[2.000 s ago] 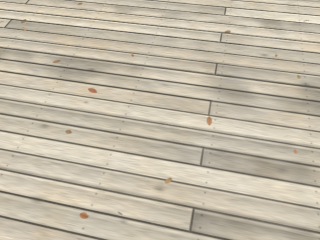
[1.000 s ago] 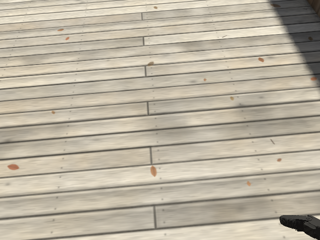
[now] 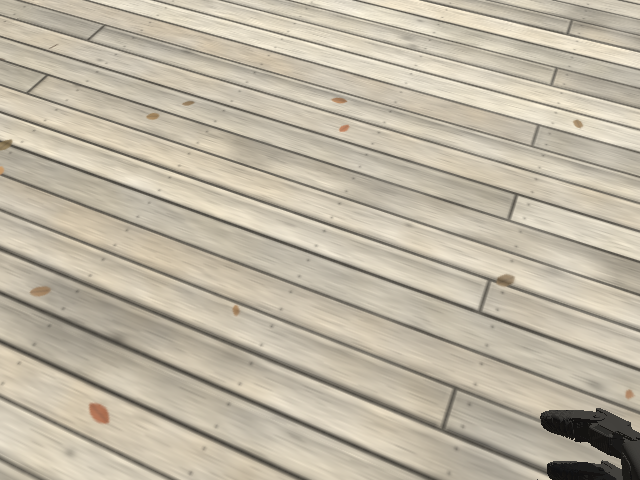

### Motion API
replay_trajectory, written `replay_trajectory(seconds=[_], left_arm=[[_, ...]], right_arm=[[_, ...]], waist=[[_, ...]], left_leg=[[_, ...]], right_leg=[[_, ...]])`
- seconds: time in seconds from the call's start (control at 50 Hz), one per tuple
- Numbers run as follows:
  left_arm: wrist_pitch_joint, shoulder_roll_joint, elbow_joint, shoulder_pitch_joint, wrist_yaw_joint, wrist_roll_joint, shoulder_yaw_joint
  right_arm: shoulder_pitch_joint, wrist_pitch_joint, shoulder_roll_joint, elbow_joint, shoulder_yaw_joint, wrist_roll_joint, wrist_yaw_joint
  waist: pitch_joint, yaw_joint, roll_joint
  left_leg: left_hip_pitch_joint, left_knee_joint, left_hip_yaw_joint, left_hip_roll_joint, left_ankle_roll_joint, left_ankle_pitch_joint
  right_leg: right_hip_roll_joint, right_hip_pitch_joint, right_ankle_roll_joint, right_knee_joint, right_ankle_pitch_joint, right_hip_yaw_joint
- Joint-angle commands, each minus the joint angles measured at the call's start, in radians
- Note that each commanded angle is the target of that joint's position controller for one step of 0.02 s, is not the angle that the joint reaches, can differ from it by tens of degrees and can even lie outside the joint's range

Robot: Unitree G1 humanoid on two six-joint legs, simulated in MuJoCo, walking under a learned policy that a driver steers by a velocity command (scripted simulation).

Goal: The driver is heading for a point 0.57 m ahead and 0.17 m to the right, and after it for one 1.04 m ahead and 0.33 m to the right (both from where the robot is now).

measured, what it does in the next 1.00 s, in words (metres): walks ahead, turning right: right foot, then left foot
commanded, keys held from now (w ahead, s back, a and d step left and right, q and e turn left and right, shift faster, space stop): w+e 0.98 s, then w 0.02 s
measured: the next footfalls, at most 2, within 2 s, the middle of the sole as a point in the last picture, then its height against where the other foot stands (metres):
right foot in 0.52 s outside the picture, level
left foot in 1.00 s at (404, 343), level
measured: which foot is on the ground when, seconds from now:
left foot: down 0.00-0.54, up 0.56-0.98, down 1.00-1.00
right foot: down 0.00-0.00, up 0.02-0.50, down 0.52-1.00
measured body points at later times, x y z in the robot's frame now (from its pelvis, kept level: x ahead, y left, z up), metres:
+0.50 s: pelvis +0.27 -0.03 +0.00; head +0.30 -0.04 +0.45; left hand +0.53 +0.15 -0.09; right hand +0.22 -0.32 -0.13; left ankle +0.12 +0.11 -0.72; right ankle +0.38 -0.16 -0.71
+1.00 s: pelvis +0.55 -0.11 +0.00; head +0.57 -0.13 +0.45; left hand +0.74 +0.13 -0.10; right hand +0.62 -0.44 -0.07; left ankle +0.73 -0.07 -0.72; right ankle +0.38 -0.15 -0.72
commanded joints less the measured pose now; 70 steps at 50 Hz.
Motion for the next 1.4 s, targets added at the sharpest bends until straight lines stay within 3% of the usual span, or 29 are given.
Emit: replay_trajectory(seconds=[0.02,0.04,0.06,0.1,0.14,0.24,0.32,0.42,0.48,0.52,0.54,0.56,0.58,0.6,0.62,0.66,0.72,0.82,0.92,0.98,1.0,1.02,1.04,1.06,1.08,1.1,1.18,1.28,1.4], left_arm=[[-0.026,0.003,-0.103,0.053,-0.003,0.027,-0.030],[-0.041,0.104,-0.081,0.001,-0.004,-0.001,-0.005],[-0.044,0.149,-0.114,-0.078,-0.005,-0.026,0.013],[-0.037,0.125,-0.121,-0.134,0.005,0.000,0.013],[-0.005,0.088,-0.099,-0.077,0.006,0.000,0.014],[0.027,0.039,-0.128,-0.143,0.007,0.007,0.008],[0.018,0.014,-0.169,-0.267,-0.021,0.012,-0.007],[0.019,0.025,-0.244,-0.393,-0.050,0.013,-0.011],[0.027,0.069,-0.259,-0.328,-0.057,0.012,0.014],[0.034,0.160,-0.196,-0.056,-0.040,0.007,0.069],[0.046,0.266,-0.173,0.047,-0.016,0.004,0.102],[0.031,0.311,-0.213,-0.019,-0.020,0.005,0.098],[0.015,0.216,-0.224,-0.018,-0.030,0.010,0.069],[0.002,0.174,-0.219,-0.043,-0.031,0.015,0.057],[-0.005,0.149,-0.222,-0.105,-0.030,0.013,0.050],[-0.009,0.098,-0.253,-0.187,-0.020,0.029,0.032],[-0.013,0.128,-0.253,-0.173,-0.003,0.024,0.040],[0.000,0.153,-0.232,-0.109,0.022,0.014,0.048],[0.013,0.145,-0.207,-0.050,0.028,0.007,0.049],[0.022,0.127,-0.216,-0.079,0.030,0.012,0.046],[0.020,0.077,-0.221,-0.076,0.026,0.020,0.027],[0.019,0.011,-0.232,-0.027,0.027,0.043,0.003],[0.007,-0.008,-0.252,0.119,0.025,-0.005,-0.004],[0.006,0.101,-0.211,0.085,0.030,-0.014,0.013],[0.008,0.140,-0.225,-0.034,0.027,-0.004,0.024],[0.009,0.127,-0.237,-0.097,0.029,0.010,0.022],[0.002,0.059,-0.253,-0.128,0.013,0.018,0.012],[-0.019,0.007,-0.306,-0.289,0.004,0.034,-0.016],[-0.044,0.040,-0.336,-0.419,-0.019,0.016,-0.008]], right_arm=[[0.419,0.001,-0.336,0.043,-0.110,-0.022,-0.034],[0.428,-0.002,-0.248,0.034,-0.089,-0.020,-0.034],[0.375,-0.008,-0.203,0.048,-0.072,-0.015,-0.033],[0.260,-0.021,-0.132,0.059,-0.054,-0.012,-0.027],[0.201,-0.042,-0.095,0.066,-0.049,-0.022,-0.022],[0.193,-0.067,-0.117,0.121,-0.064,-0.028,-0.037],[0.217,-0.057,-0.154,0.148,-0.074,-0.020,-0.051],[0.289,-0.023,-0.194,0.193,-0.089,0.006,-0.055],[0.268,0.002,-0.235,0.190,-0.100,0.016,-0.064],[0.245,0.013,-0.228,0.180,-0.093,0.022,-0.070],[0.283,0.002,-0.150,0.150,-0.067,-0.009,-0.071],[0.315,-0.033,-0.065,0.106,-0.035,-0.016,-0.059],[0.207,-0.068,-0.158,0.090,-0.053,0.018,-0.043],[0.151,-0.086,-0.165,0.070,-0.053,0.041,-0.036],[0.150,-0.094,-0.151,0.078,-0.050,0.024,-0.043],[0.176,-0.077,-0.167,0.097,-0.063,-0.009,-0.048],[0.172,-0.049,-0.131,0.091,-0.056,-0.023,-0.048],[-0.015,-0.050,-0.083,0.041,-0.032,-0.016,-0.039],[-0.070,-0.070,-0.132,0.017,-0.045,0.002,-0.018],[0.060,-0.084,-0.168,0.050,-0.067,0.001,-0.021],[0.174,-0.090,-0.200,0.071,-0.081,-0.013,-0.026],[0.315,-0.087,-0.250,0.087,-0.089,-0.022,-0.032],[0.371,-0.075,-0.319,0.138,-0.107,-0.027,-0.017],[0.329,-0.075,-0.204,0.116,-0.083,-0.002,-0.011],[0.282,-0.068,-0.148,0.110,-0.067,0.000,-0.014],[0.239,-0.063,-0.136,0.105,-0.059,-0.012,-0.015],[0.229,-0.067,-0.105,0.139,-0.044,-0.013,-0.023],[0.278,-0.049,-0.175,0.171,-0.059,0.012,-0.034],[0.374,-0.020,-0.193,0.211,-0.062,0.026,-0.044]], waist=[[-0.406,-0.186,0.222],[-0.454,-0.240,0.144],[-0.280,-0.226,0.125],[-0.129,-0.159,0.082],[-0.097,-0.101,0.097],[-0.008,-0.082,0.036],[0.032,-0.125,0.015],[0.068,-0.161,0.007],[-0.015,-0.097,0.055],[-0.161,0.055,0.033],[-0.240,0.057,-0.145],[-0.362,-0.035,-0.284],[-0.354,0.031,-0.143],[-0.228,0.017,-0.111],[-0.142,-0.036,-0.026],[-0.097,-0.095,-0.057],[-0.079,-0.108,-0.049],[-0.035,-0.039,-0.094],[-0.037,-0.027,-0.120],[-0.070,-0.105,-0.154],[-0.163,-0.157,-0.124],[-0.311,-0.184,0.033],[-0.349,-0.106,0.393],[-0.246,-0.140,0.209],[-0.135,-0.162,0.114],[-0.089,-0.149,0.042],[-0.056,-0.105,0.084],[-0.023,-0.137,0.052],[-0.014,-0.162,0.070]], left_leg=[[0.931,-0.068,-0.569,0.378,0.231,-0.100],[0.879,-0.170,-0.693,0.395,0.242,-0.191],[0.766,-0.191,-0.522,0.357,0.195,-0.168],[0.532,-0.251,-0.314,0.274,0.147,-0.070],[0.400,-0.328,-0.200,0.241,0.134,-0.004],[0.355,-0.408,-0.008,0.229,0.128,0.118],[0.381,-0.425,0.114,0.212,0.101,0.133],[0.557,-0.357,0.168,0.262,0.079,0.234],[0.613,-0.159,0.207,0.261,0.044,0.687],[0.473,0.230,0.243,0.202,-0.011,0.713],[0.151,0.575,0.247,0.119,-0.069,0.214],[-0.180,0.866,0.044,-0.096,-0.113,-0.514],[-0.286,0.895,-0.116,-0.039,-0.087,-0.482],[-0.316,0.841,-0.106,0.003,-0.060,-0.402],[-0.275,0.738,-0.103,0.048,-0.055,-0.329],[-0.151,0.621,-0.108,0.089,-0.069,-0.252],[-0.112,0.494,-0.078,0.076,-0.119,-0.185],[-0.043,0.113,-0.058,0.006,-0.153,0.123],[0.013,-0.029,-0.102,-0.021,-0.123,0.115],[0.175,-0.080,-0.079,-0.027,-0.069,0.019],[0.358,-0.076,-0.116,0.035,-0.026,0.006],[0.608,-0.072,-0.319,0.210,0.029,-0.058],[0.807,-0.221,-0.834,0.380,0.192,-0.361],[0.741,-0.269,-0.833,0.353,0.169,-0.562],[0.630,-0.265,-0.648,0.309,0.129,-0.495],[0.525,-0.271,-0.528,0.264,0.113,-0.357],[0.391,-0.333,-0.314,0.186,0.131,-0.061],[0.355,-0.375,-0.227,0.159,0.152,0.070],[0.365,-0.305,-0.244,0.171,0.111,0.061]], right_leg=[[0.054,-0.667,-0.040,0.753,-0.078,0.092],[0.052,-0.736,-0.040,0.891,-0.171,0.265],[0.005,-0.819,-0.048,0.915,-0.102,0.256],[-0.067,-0.778,-0.047,0.823,0.052,0.226],[-0.093,-0.664,-0.041,0.790,0.139,0.238],[-0.094,-0.732,-0.018,0.633,0.315,0.259],[-0.074,-0.705,-0.033,0.398,0.489,0.187],[-0.050,-0.757,-0.085,0.266,0.404,0.124],[0.041,-0.606,-0.142,0.263,0.257,0.040],[0.123,-0.212,-0.209,0.182,0.291,0.035],[-0.060,0.093,-0.298,0.145,0.272,0.358],[-0.265,0.307,-0.481,-0.033,0.096,0.935],[-0.273,0.300,-0.439,-0.111,0.063,0.929],[-0.240,0.185,-0.398,-0.111,0.114,0.782],[-0.191,0.036,-0.359,-0.108,0.219,0.664],[-0.134,-0.138,-0.335,-0.137,0.389,0.546],[-0.103,-0.245,-0.344,-0.167,0.526,0.465],[-0.025,-0.325,-0.270,-0.155,0.399,0.384],[-0.076,-0.232,-0.241,-0.057,0.300,0.508],[-0.066,-0.213,-0.203,0.067,0.356,0.552],[-0.013,-0.248,-0.170,0.232,0.373,0.496],[0.070,-0.379,-0.128,0.525,0.119,0.389],[0.161,-0.735,-0.076,0.809,-0.184,0.313],[0.093,-0.826,-0.064,0.908,-0.117,0.360],[0.063,-0.840,-0.064,0.912,-0.024,0.333],[0.033,-0.804,-0.063,0.884,0.037,0.304],[-0.027,-0.719,-0.060,0.707,0.118,0.258],[-0.029,-0.690,-0.023,0.370,0.298,0.195],[0.033,-0.530,-0.018,0.135,0.417,0.192]])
